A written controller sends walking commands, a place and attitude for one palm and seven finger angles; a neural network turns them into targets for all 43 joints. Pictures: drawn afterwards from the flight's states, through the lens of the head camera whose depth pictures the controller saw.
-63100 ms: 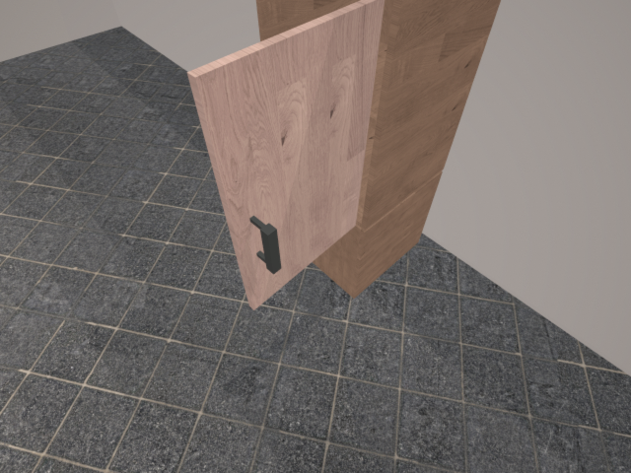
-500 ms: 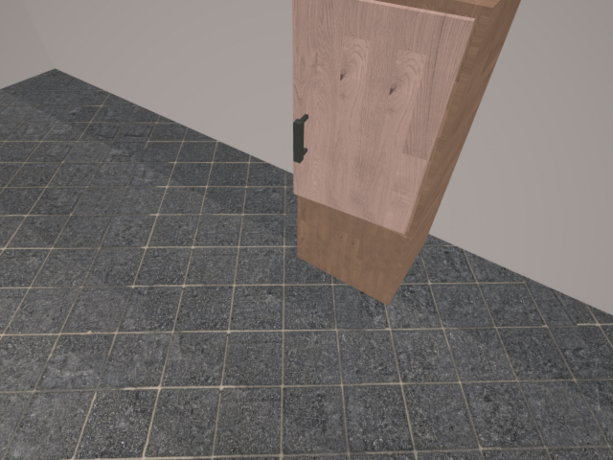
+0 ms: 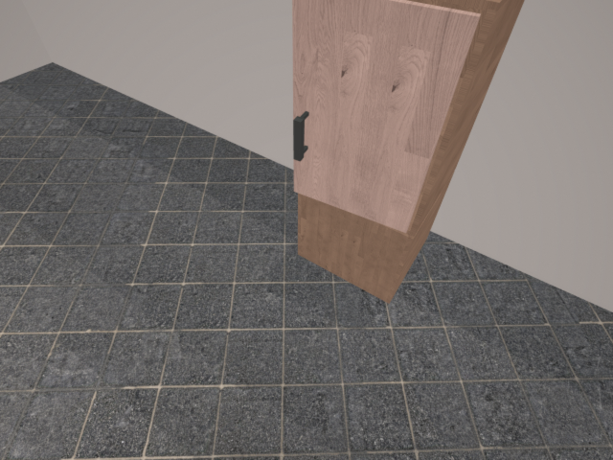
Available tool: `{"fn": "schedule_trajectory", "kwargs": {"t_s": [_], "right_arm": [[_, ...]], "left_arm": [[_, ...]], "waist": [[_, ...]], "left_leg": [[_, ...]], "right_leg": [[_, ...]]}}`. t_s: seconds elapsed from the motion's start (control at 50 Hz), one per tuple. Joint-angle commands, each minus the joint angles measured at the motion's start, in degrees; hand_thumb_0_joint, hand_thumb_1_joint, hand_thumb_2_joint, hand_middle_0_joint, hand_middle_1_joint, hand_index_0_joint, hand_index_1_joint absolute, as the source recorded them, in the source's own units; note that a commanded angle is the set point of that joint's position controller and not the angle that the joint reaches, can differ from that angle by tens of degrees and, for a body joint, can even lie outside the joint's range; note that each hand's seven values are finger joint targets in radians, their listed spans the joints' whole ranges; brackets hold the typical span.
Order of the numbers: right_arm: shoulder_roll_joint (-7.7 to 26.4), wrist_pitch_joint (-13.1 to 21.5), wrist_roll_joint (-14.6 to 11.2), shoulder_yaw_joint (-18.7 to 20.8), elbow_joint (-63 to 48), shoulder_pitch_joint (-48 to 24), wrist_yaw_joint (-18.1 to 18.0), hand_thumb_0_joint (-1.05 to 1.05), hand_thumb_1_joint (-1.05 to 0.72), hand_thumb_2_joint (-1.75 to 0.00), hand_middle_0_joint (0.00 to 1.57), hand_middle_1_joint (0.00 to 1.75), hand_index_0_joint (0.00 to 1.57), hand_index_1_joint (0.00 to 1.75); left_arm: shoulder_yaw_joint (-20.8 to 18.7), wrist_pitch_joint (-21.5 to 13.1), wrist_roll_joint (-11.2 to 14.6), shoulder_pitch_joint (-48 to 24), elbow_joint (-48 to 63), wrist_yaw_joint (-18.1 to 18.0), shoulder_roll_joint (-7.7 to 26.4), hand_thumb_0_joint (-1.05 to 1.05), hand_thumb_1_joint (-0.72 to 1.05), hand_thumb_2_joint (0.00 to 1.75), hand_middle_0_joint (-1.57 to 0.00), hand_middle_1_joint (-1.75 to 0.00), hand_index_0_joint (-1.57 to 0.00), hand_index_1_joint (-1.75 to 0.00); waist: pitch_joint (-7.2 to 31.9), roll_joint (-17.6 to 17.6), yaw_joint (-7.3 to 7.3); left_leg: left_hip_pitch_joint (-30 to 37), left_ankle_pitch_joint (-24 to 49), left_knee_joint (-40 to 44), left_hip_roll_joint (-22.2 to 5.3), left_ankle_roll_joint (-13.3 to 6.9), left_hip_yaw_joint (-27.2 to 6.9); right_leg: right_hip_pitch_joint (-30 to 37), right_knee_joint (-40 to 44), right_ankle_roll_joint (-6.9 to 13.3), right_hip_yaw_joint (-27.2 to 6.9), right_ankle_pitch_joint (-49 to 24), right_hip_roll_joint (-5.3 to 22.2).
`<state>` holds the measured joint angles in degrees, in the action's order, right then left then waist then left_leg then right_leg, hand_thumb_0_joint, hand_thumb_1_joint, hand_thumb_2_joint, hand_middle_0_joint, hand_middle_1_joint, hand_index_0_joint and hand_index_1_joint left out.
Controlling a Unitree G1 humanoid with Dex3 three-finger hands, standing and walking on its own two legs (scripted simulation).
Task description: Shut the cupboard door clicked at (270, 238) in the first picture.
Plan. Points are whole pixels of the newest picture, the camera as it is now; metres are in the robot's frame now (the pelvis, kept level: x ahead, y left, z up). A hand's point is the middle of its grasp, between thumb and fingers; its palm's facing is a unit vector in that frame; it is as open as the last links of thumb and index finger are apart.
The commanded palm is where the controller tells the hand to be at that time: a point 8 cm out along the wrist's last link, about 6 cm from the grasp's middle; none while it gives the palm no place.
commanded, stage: look to check the result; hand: left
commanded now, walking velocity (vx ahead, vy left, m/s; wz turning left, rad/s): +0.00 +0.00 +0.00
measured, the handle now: (302, 135) +0.91 +0.06 -0.11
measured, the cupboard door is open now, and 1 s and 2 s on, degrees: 6 6 6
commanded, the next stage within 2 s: walk to a spot facing it in 0.32 s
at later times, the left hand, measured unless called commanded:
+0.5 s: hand out of the picture +0.03 +0.19 -0.17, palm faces +0.02 -0.97 -0.23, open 7.3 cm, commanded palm none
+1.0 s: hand out of the picture +0.03 +0.23 -0.18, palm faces +0.29 -0.92 -0.27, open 7.4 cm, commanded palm none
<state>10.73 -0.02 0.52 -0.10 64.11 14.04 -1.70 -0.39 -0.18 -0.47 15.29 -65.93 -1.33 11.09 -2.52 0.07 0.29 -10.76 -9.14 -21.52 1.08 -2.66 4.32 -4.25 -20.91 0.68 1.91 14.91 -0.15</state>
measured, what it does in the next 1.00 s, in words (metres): lifts its right foot, turning left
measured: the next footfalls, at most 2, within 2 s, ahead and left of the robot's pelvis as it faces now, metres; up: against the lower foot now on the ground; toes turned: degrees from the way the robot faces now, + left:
right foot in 1.18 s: +0.10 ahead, -0.14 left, +0.00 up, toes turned +25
left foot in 1.54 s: -0.03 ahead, +0.08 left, +0.00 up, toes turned +44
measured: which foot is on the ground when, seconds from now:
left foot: down 0.00-1.00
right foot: down 0.00-0.82, up 0.84-1.00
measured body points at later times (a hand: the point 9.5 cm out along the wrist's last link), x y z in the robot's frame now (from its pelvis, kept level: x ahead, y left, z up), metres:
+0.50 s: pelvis +0.02 -0.01 +0.00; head +0.03 -0.01 +0.45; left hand +0.03 +0.24 -0.16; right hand +0.05 -0.25 -0.15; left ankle +0.03 +0.09 -0.74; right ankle -0.04 -0.11 -0.74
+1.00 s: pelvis +0.01 +0.00 -0.01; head +0.06 +0.01 +0.43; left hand +0.01 +0.27 -0.16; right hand +0.11 -0.23 -0.16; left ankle +0.03 +0.10 -0.74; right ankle +0.01 -0.14 -0.69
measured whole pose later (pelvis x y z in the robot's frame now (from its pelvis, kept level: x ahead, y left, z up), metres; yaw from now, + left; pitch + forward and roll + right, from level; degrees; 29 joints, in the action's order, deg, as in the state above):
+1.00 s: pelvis +0.01 +0.00 -0.01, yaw +16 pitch +1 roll +0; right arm 11.8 -2.2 1.8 2.4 54.9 13.6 -0.5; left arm -4.1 2.9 -1.0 9.1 -54.3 -1.1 13.0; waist -5.7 0.0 1.5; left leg -20.0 -12.0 -31.5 3.3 -3.0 -0.7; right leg -24.7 -59.1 -2.0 0.2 25.6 2.8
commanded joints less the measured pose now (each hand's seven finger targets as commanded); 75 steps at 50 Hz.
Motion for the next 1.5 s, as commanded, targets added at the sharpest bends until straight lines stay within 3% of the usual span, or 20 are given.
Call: {"fn": "schedule_trajectory", "kwargs": {"t_s": [0.0, 0.42, 0.54, 0.62, 0.7, 0.74, 0.76, 0.78, 0.8, 0.84, 0.92, 1.04, 1.12, 1.14, 1.16, 1.18, 1.24, 1.28, 1.4, 1.48], "right_arm": [[8.0, 0.7, 0.2, 1.4, -1.6, 1.5, -0.6, 0.00, -0.90, -0.90, 0.20, 0.30, 0.20, 0.30], [9.1, 0.9, 0.2, 1.2, -1.3, -0.3, -0.6, 0.00, -0.90, -0.90, 0.20, 0.30, 0.20, 0.30], [6.8, -0.6, 0.3, 1.5, -3.1, 1.1, -0.3, 0.00, -0.90, -0.90, 0.20, 0.30, 0.20, 0.30], [6.3, -1.5, 0.4, 2.6, -5.6, 0.5, 0.0, 0.00, -0.90, -0.90, 0.20, 0.30, 0.20, 0.30], [5.5, -2.6, 0.6, 3.8, -9.5, -1.8, 0.8, 0.00, -0.90, -0.90, 0.20, 0.30, 0.20, 0.30], [5.0, -2.6, 0.5, 3.8, -10.1, 0.2, 1.3, 0.00, -0.90, -0.90, 0.20, 0.30, 0.20, 0.30], [5.7, -2.4, 0.8, 3.9, -9.6, 3.5, 1.5, 0.00, -0.90, -0.90, 0.20, 0.30, 0.20, 0.30], [9.3, -1.9, 1.3, 4.7, -9.5, 7.1, 1.4, 0.00, -0.90, -0.90, 0.20, 0.30, 0.20, 0.30], [13.8, -1.9, 1.6, 5.7, -9.4, 9.2, 1.0, 0.00, -0.90, -0.90, 0.20, 0.30, 0.20, 0.30], [14.0, -2.1, 1.6, 5.8, -10.2, 6.4, 0.5, 0.00, -0.90, -0.90, 0.20, 0.30, 0.20, 0.30], [12.6, -1.1, 1.6, 5.4, -12.3, 1.3, 0.1, 0.00, -0.90, -0.90, 0.20, 0.30, 0.20, 0.30], [14.0, -2.1, 1.6, 6.4, -13.4, 0.4, 0.7, 0.00, -0.90, -0.90, 0.20, 0.30, 0.20, 0.30], [13.1, -2.7, 1.0, 6.8, -15.6, -4.1, 1.2, 0.00, -0.90, -0.90, 0.20, 0.30, 0.20, 0.30], [10.8, -2.9, 0.6, 6.7, -16.5, -4.4, 1.4, 0.00, -0.90, -0.90, 0.20, 0.30, 0.20, 0.30], [7.1, -2.9, 0.3, 6.3, -17.5, -3.3, 1.7, 0.00, -0.90, -0.90, 0.20, 0.30, 0.20, 0.30], [9.1, -2.8, 1.2, 6.9, -17.6, -3.8, 2.0, 0.00, -0.90, -0.90, 0.20, 0.30, 0.20, 0.30], [8.0, -3.6, 1.2, 6.5, -16.3, -2.8, 2.8, 0.00, -0.90, -0.90, 0.20, 0.30, 0.20, 0.30], [6.9, -3.5, 0.7, 5.8, -17.0, -4.1, 3.2, 0.00, -0.90, -0.90, 0.20, 0.30, 0.20, 0.30], [5.3, -3.1, 0.3, 4.4, -18.5, -10.1, 3.3, 0.00, -0.90, -0.90, 0.20, 0.30, 0.20, 0.30], [7.5, -2.4, 0.4, 4.7, -17.6, -5.5, 3.1, 0.00, -0.90, -0.90, 0.20, 0.30, 0.20, 0.30]], "left_arm": [[-1.3, -0.6, -0.2, 2.7, 1.4, -0.4, 6.9, 0.00, 0.90, 0.90, -0.20, -0.30, -0.20, -0.30], [-1.5, -0.9, -0.2, 1.2, 1.6, -0.6, 8.1, 0.00, 0.90, 0.90, -0.20, -0.30, -0.20, -0.30], [-2.7, 0.5, 0.0, 3.0, 3.6, -1.2, 7.1, 0.00, 0.90, 0.90, -0.20, -0.30, -0.20, -0.30], [-4.3, 0.9, -0.4, 2.9, 6.4, -1.4, 9.0, 0.00, 0.90, 0.90, -0.20, -0.30, -0.20, -0.30], [-5.4, 0.9, -1.2, -0.3, 9.8, -1.8, 10.6, 0.00, 0.90, 0.90, -0.20, -0.30, -0.20, -0.30], [-5.8, 0.8, -1.3, -2.6, 11.2, -1.5, 11.4, 0.00, 0.90, 0.90, -0.20, -0.30, -0.20, -0.30], [-5.7, 0.9, -0.9, -2.5, 11.9, -1.2, 11.2, 0.00, 0.90, 0.90, -0.20, -0.30, -0.20, -0.30], [-5.5, 1.2, -0.3, -1.2, 12.8, -0.9, 9.1, 0.00, 0.90, 0.90, -0.20, -0.30, -0.20, -0.30], [-4.7, 1.4, 0.0, -2.4, 15.1, -0.9, 6.9, 0.00, 0.90, 0.90, -0.20, -0.30, -0.20, -0.30], [-5.2, 2.4, -0.8, -6.5, 15.9, -1.0, 7.5, 0.00, 0.90, 0.90, -0.20, -0.30, -0.20, -0.30], [-5.0, 1.5, -0.9, -5.1, 15.7, 0.0, 6.6, 0.00, 0.90, 0.90, -0.20, -0.30, -0.20, -0.30], [-4.7, 1.6, -0.8, -5.0, 17.9, -0.1, 6.2, 0.00, 0.90, 0.90, -0.20, -0.30, -0.20, -0.30], [-5.3, 1.3, -0.6, 1.4, 17.1, -0.3, 8.4, 0.00, 0.90, 0.90, -0.20, -0.30, -0.20, -0.30], [-6.0, 0.8, -1.1, 3.2, 17.2, -0.6, 11.1, 0.00, 0.90, 0.90, -0.20, -0.30, -0.20, -0.30], [-7.0, 0.4, -2.0, 2.8, 18.2, -1.0, 16.6, 0.00, 0.90, 0.90, -0.20, -0.30, -0.20, -0.30], [-6.2, 0.7, -1.4, -1.4, 19.4, -1.1, 17.0, 0.00, 0.90, 0.90, -0.20, -0.30, -0.20, -0.30], [-5.1, 0.0, -1.1, -7.5, 20.3, -1.3, 10.6, 0.00, 0.90, 0.90, -0.20, -0.30, -0.20, -0.30], [-5.2, -0.3, -1.3, -5.4, 19.7, -1.3, 10.3, 0.00, 0.90, 0.90, -0.20, -0.30, -0.20, -0.30], [-6.4, 0.0, -1.5, 3.7, 17.0, -1.0, 13.5, 0.00, 0.90, 0.90, -0.20, -0.30, -0.20, -0.30], [-6.6, 0.3, -1.2, 2.0, 17.0, -0.6, 13.4, 0.00, 0.90, 0.90, -0.20, -0.30, -0.20, -0.30]], "waist": [[-1.8, -0.6, 0.18], [-0.4, 0.1, 0.10], [0.3, -0.5, -0.37], [0.7, 4.4, -0.88], [-3.0, 7.9, -0.39], [-3.2, 5.2, 1.61], [-1.1, 1.2, 2.90], [1.6, -11.3, 3.83], [2.0, -20.0, 4.13], [0.3, -10.6, 3.37], [2.6, -3.6, 1.01], [5.0, -7.7, 1.41], [5.2, -8.5, -2.04], [4.6, -2.6, -2.96], [3.4, 13.0, -2.95], [1.5, 9.8, -1.81], [-1.2, 9.5, 2.19], [0.3, 9.8, 1.45], [3.4, 12.6, -3.02], [5.0, 10.2, 0.03]], "left_leg": [[3.4, 4.1, 4.1, -7.8, -0.1, -8.1], [5.5, 10.4, 3.2, -7.8, 0.0, -7.8], [-1.0, 14.0, -2.9, -6.6, 0.4, -8.6], [-8.2, 9.6, -11.8, -3.8, 1.2, -7.0], [-14.8, -19.8, -28.5, -4.7, 2.9, -3.5], [-10.4, -14.7, -19.0, -5.5, 3.0, -2.5], [-3.6, -1.6, -12.3, -4.5, 2.1, -2.3], [2.5, 18.8, -4.9, -11.7, -2.7, -16.4], [2.9, 26.4, 2.2, -21.5, -10.0, -32.0], [-4.9, -5.8, 7.4, -19.8, -8.5, -34.0], [-3.1, -3.7, 5.6, -14.6, -7.6, -27.3], [-3.2, -0.9, 3.5, -11.7, -7.0, -27.5], [-13.2, -6.0, -0.2, -6.6, -3.3, -26.0], [-20.0, -12.1, -6.8, -2.2, -0.2, -22.2], [-27.7, -20.1, -24.3, 5.6, 4.5, -10.9], [-24.3, -24.0, -38.6, 3.5, 4.7, -9.7], [-23.6, -16.3, -50.1, -1.6, 5.0, -8.0], [-22.3, -16.1, -44.3, -1.8, 5.7, -5.3], [-16.7, -17.6, -25.8, -1.1, 5.1, 0.3], [-3.2, -7.9, -8.5, -0.9, 3.5, 1.1]], "right_leg": [[-6.0, 5.0, 2.1, -5.0, -5.2, 6.1], [-3.0, 5.5, 1.9, -5.0, -10.9, 6.7], [-1.3, -1.8, 1.8, -1.3, -13.3, 8.4], [0.6, -2.9, 5.2, -2.7, -16.0, 13.6], [-2.0, -2.5, 11.7, -3.7, -27.4, 23.8], [-4.3, -9.1, 8.2, 1.4, -29.1, 21.8], [-7.5, -16.5, 4.5, 5.5, -26.8, 18.2], [-15.5, -28.6, -0.9, 9.0, -12.2, 10.5], [-22.2, -39.9, -2.8, 5.6, 22.5, 3.7], [-24.7, -46.4, -1.6, -3.1, 17.5, 4.6], [-25.1, -39.5, -2.8, -3.6, 9.3, 4.1], [-19.7, -26.5, -3.2, -1.8, 10.2, 0.7], [-4.7, -9.4, -2.8, -0.6, 2.7, -0.8], [0.6, 0.1, -0.8, -6.6, 6.0, 5.2], [0.4, 9.4, 5.8, -26.5, 15.2, 21.6], [-8.5, 9.8, 9.7, -26.7, 8.5, 28.1], [-11.0, 2.2, 8.3, -11.2, -9.2, 19.5], [-6.2, -1.5, 7.3, -4.9, -23.6, 18.1], [3.8, -6.5, 6.1, -0.6, -38.7, 19.3], [-2.3, -14.1, 2.4, 3.7, -33.2, 18.9]]}}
